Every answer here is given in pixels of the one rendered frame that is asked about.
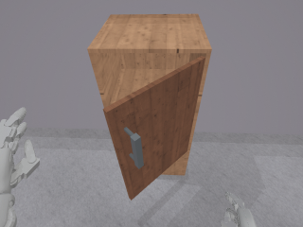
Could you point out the cupboard door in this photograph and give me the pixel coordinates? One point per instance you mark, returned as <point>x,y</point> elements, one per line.
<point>162,114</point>

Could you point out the handle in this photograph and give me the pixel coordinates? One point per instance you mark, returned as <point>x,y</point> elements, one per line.
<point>136,143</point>

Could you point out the right robot hand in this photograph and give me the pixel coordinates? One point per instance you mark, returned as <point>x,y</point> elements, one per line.
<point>242,218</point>

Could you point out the left robot forearm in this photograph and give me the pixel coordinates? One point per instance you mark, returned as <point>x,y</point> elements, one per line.
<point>7,213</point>

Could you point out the left robot hand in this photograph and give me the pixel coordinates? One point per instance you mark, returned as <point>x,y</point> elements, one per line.
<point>11,132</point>

